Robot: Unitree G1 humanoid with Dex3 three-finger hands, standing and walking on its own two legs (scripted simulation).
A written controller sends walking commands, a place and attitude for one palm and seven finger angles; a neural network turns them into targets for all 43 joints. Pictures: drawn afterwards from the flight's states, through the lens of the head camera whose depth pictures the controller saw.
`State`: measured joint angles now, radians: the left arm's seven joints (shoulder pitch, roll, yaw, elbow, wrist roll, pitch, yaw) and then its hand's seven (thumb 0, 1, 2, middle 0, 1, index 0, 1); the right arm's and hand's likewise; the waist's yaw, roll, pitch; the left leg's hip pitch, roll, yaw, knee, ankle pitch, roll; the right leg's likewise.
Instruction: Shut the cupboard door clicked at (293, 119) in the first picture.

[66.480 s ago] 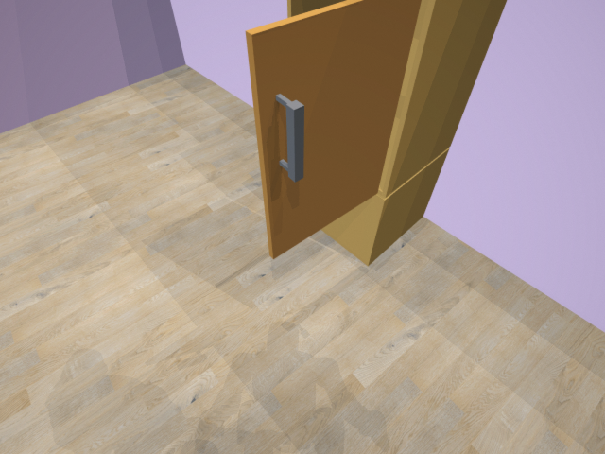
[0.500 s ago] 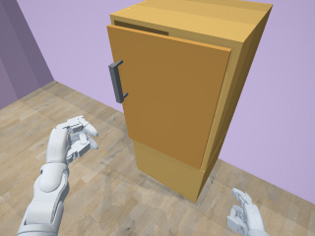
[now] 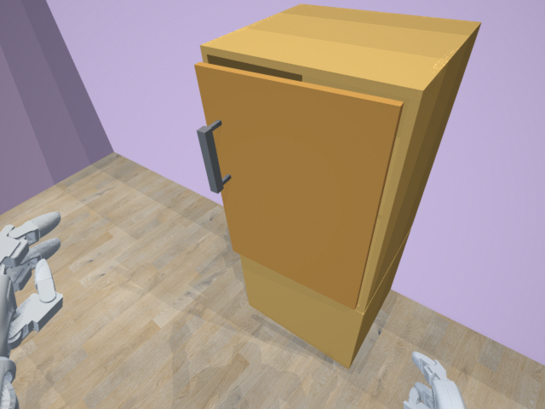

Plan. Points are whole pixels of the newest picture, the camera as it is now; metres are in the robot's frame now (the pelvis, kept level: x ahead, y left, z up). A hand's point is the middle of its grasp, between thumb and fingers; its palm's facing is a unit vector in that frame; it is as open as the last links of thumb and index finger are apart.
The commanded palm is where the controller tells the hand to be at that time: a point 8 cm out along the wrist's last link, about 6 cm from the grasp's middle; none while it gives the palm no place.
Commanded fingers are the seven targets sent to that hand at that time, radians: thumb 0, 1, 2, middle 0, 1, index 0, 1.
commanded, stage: draw the hand back to the body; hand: left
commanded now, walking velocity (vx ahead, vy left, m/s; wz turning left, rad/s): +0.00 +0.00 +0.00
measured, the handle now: (216, 157) +0.63 +0.21 +0.05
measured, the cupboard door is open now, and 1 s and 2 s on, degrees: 4 4 4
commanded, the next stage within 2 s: step back with the hand held close in 0.34 s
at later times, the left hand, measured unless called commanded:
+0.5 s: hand (75, 288) +0.20 +0.26 +0.16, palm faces +0.45 -0.79 -0.42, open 7.4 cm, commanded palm +0.15 +0.29 +0.17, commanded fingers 0.00 0.90 0.90 -0.20 -0.30 -0.20 -0.30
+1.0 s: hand (2, 330) +0.14 +0.30 +0.16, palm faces +0.42 -0.77 -0.49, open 7.4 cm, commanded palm +0.08 +0.33 +0.17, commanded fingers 0.00 0.90 0.90 -0.20 -0.30 -0.20 -0.30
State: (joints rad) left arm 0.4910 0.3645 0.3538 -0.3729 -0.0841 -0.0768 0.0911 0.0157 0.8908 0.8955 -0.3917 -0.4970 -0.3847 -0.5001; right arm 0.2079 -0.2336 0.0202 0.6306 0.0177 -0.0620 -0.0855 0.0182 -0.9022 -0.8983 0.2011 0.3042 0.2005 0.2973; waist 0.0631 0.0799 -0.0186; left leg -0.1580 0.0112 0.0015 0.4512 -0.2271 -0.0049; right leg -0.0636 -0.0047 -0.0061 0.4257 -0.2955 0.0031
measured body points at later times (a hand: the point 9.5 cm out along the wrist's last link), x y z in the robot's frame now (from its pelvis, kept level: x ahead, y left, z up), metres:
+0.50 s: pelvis +0.01 -0.01 +0.00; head -0.01 -0.04 +0.45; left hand +0.17 +0.30 +0.18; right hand +0.20 -0.23 -0.09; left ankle +0.01 +0.12 -0.74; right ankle -0.04 -0.12 -0.74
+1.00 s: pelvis -0.06 +0.03 -0.01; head -0.06 +0.03 +0.44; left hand +0.11 +0.34 +0.19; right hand +0.13 -0.20 -0.08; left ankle +0.01 +0.12 -0.74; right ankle -0.04 -0.12 -0.74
